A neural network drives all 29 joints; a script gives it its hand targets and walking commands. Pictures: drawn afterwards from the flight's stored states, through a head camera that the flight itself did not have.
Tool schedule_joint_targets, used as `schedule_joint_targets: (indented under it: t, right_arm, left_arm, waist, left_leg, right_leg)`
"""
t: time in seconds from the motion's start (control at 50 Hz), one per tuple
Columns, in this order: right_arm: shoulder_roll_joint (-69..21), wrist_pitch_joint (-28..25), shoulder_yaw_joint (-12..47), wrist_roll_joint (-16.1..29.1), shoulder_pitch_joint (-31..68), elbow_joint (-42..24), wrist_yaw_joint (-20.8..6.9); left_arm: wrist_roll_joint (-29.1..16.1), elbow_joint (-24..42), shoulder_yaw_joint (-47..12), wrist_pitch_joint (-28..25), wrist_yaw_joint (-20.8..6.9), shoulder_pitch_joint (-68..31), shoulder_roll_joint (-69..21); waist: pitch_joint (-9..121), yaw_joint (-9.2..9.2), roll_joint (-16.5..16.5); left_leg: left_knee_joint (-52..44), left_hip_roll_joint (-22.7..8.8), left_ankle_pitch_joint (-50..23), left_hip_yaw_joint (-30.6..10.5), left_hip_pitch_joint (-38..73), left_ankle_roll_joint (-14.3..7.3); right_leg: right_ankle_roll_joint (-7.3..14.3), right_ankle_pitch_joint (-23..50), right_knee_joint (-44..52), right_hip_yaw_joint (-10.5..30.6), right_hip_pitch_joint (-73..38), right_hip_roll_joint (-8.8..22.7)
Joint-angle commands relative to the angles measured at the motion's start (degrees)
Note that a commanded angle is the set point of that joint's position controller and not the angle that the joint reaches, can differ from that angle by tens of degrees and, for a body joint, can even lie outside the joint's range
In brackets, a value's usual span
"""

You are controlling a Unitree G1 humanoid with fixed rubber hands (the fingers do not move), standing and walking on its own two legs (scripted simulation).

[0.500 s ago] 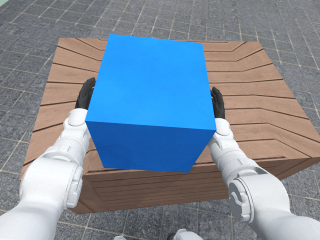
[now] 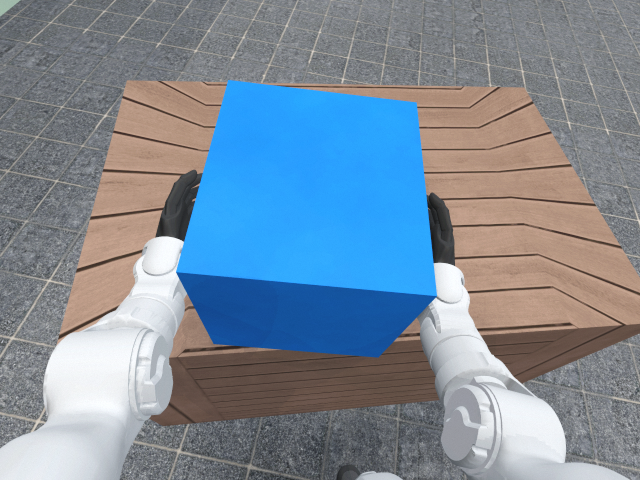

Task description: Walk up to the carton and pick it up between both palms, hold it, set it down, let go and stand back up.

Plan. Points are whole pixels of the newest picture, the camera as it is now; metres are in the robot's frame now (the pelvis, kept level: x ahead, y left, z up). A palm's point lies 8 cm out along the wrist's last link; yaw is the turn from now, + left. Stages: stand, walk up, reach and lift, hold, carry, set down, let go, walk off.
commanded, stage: reach and lift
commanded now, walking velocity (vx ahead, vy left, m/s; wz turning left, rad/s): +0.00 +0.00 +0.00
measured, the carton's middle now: (309, 230) +0.44 -0.04 +0.00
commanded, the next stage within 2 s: none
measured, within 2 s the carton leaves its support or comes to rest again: leaves its support in 0.56 s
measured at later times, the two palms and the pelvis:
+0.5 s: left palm (176, 230) +0.44 +0.14 +0.03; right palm (433, 255) +0.37 -0.20 +0.02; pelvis +0.02 -0.01 +0.01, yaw +0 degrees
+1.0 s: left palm (173, 234) +0.42 +0.14 +0.04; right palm (436, 260) +0.36 -0.20 +0.02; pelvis +0.00 -0.01 +0.01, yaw +0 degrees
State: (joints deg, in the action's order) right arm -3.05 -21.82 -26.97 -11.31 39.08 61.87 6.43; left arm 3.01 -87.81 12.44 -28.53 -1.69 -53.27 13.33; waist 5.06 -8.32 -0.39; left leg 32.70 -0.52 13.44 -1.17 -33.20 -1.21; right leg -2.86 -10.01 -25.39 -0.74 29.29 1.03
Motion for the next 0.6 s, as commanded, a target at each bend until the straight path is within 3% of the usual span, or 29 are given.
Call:
schedule_joint_targets:
  t: [0.0, 0.04, 0.08, 0.12, 0.14, 0.16, 0.2, 0.32, 0.44, 0.5, 0.56, 0.58]
  right_arm:
    - [-31.14, -1.94, 16.46, -7.69, 26.21, 0.63, -9.01]
    - [-31.31, -2.23, 16.55, -8.18, 24.6, 1.34, -9.01]
    - [-31.08, -2.93, 15.74, -8.66, 24.02, 1.75, -8.92]
    - [-32.2, -4.11, 18.07, -8.26, 24.14, 0.03, -8.95]
    - [-32.14, -4.6, 18.75, -8.25, 23.65, 0.09, -8.63]
    - [-32.07, -5.0, 19.28, -8.26, 22.94, 0.67, -8.53]
    - [-33.09, -5.91, 20.12, -7.45, 21.55, 1.37, -8.12]
    - [-32.57, -7.78, 20.66, -7.23, 21.9, -0.3, -7.03]
    - [-32.76, -11.5, 22.25, -6.39, 23.0, -0.21, -6.59]
    - [-32.59, -13.48, 22.58, -5.86, 23.87, 0.68, -6.13]
    - [-32.44, -14.96, 22.19, -6.54, 25.82, 0.39, -5.59]
    - [-32.83, -15.5, 21.77, -6.95, 27.05, 1.4, -5.43]
  left_arm:
    - [6.73, 4.59, -7.3, -2.02, -9.4, -28.23, -32.78]
    - [8.0, 3.72, -6.54, -1.93, -9.2, -26.06, -32.32]
    - [7.7, 4.58, -7.51, -2.15, -8.88, -25.94, -33.33]
    - [8.1, 5.28, -7.62, -2.68, -8.69, -23.97, -33.98]
    - [7.4, 5.89, -7.92, -3.04, -8.62, -24.42, -34.56]
    - [7.99, 6.7, -8.72, -3.45, -8.46, -24.28, -35.34]
    - [7.44, 7.66, -9.18, -3.85, -8.29, -22.87, -34.67]
    - [8.61, 7.93, -8.45, -3.43, -8.63, -21.22, -33.67]
    - [7.48, 12.06, -11.19, -5.64, -7.16, -23.01, -35.59]
    - [6.93, 14.09, -12.25, -6.68, -6.62, -25.3, -35.91]
    - [7.29, 13.9, -11.57, -7.53, -6.27, -26.58, -35.69]
    - [7.23, 16.36, -13.32, -8.17, -5.89, -28.8, -36.21]
  waist:
    - [27.74, -0.19, 6.9]
    - [27.12, 1.02, 7.33]
    - [27.64, 0.62, 8.27]
    - [31.07, 1.82, 7.5]
    - [31.58, 1.14, 6.91]
    - [31.84, 1.49, 8.17]
    - [31.84, 1.77, 6.29]
    - [29.75, 3.18, 5.11]
    - [34.16, 3.39, 6.18]
    - [35.44, 3.28, 6.54]
    - [35.1, 4.3, 5.3]
    - [36.36, 2.99, 6.19]
  left_leg:
    - [-5.56, 0.31, -14.99, 1.96, 18.37, 5.2]
    - [-6.31, 0.03, -16.42, 2.14, 20.31, 5.12]
    - [-6.28, -0.29, -20.22, 1.94, 20.57, 6.11]
    - [-5.21, -0.14, -25.18, 2.31, 21.05, 6.2]
    - [-4.9, 0.08, -25.99, 2.61, 20.67, 6.36]
    - [-4.91, 0.01, -27.21, 2.43, 20.9, 6.64]
    - [-4.48, -0.14, -30.94, 2.47, 22.07, 6.55]
    - [-6.02, 0.69, -28.72, 3.16, 19.16, 6.35]
    - [-4.62, 0.02, -36.46, 2.33, 24.5, 7.38]
    - [-5.11, 0.09, -34.8, 2.71, 25.44, 7.41]
    - [-6.35, 0.69, -29.94, 3.07, 22.49, 6.41]
    - [-6.71, 0.76, -29.09, 3.01, 22.49, 6.58]
  right_leg:
    - [3.9, 13.37, 3.1, -3.37, -13.85, -1.61]
    - [3.93, 13.95, 4.05, -3.4, -13.78, -1.61]
    - [4.15, 16.18, 4.64, -3.24, -14.93, -1.91]
    - [3.97, 21.14, 4.07, -2.98, -17.24, -1.99]
    - [3.79, 23.28, 4.15, -2.67, -18.32, -1.92]
    - [3.82, 23.64, 4.13, -2.83, -18.16, -1.73]
    - [3.75, 26.47, 3.93, -3.03, -19.24, -1.8]
    - [3.21, 28.69, 5.01, -2.69, -22.47, -1.65]
    - [3.27, 30.3, 5.55, -3.08, -20.2, -2.35]
    - [3.54, 28.99, 6.25, -3.08, -19.57, -2.44]
    - [3.76, 27.89, 6.82, -2.71, -20.29, -2.18]
    - [3.83, 27.63, 6.83, -3.27, -20.65, -2.15]
